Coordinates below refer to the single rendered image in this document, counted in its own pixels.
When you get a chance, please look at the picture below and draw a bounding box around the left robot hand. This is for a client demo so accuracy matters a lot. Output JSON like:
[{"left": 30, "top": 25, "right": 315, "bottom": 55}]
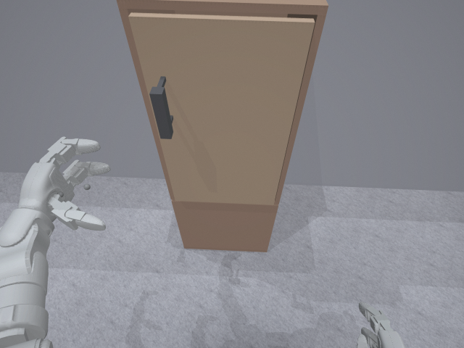
[{"left": 18, "top": 137, "right": 111, "bottom": 231}]

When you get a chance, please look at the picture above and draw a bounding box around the handle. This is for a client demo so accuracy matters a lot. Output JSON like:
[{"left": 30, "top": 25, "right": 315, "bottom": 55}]
[{"left": 149, "top": 76, "right": 173, "bottom": 139}]

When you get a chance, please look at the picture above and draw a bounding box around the cupboard door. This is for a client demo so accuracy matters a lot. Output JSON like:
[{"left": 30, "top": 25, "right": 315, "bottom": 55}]
[{"left": 128, "top": 12, "right": 315, "bottom": 205}]

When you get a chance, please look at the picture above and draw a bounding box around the right robot hand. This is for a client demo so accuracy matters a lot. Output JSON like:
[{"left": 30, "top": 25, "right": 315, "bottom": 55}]
[{"left": 357, "top": 302, "right": 405, "bottom": 348}]

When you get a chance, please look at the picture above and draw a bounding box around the left robot forearm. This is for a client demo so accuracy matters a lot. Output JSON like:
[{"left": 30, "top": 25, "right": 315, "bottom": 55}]
[{"left": 0, "top": 208, "right": 54, "bottom": 348}]

